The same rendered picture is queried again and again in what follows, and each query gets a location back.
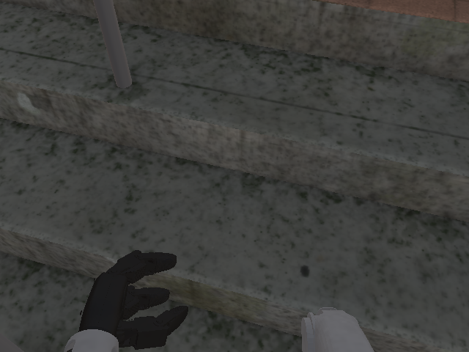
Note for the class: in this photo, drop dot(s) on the right robot thigh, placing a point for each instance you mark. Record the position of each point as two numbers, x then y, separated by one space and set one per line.
333 331

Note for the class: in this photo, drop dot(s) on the robot left hand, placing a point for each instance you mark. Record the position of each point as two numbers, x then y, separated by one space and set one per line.
111 302

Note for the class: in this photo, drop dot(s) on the left robot forearm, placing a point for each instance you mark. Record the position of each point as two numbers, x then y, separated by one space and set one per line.
92 340

